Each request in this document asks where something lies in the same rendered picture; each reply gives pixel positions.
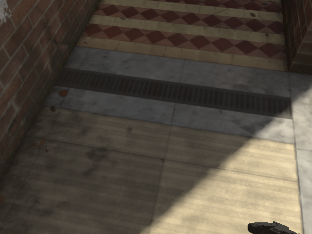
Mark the robot right hand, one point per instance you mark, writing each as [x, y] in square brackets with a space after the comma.
[269, 228]

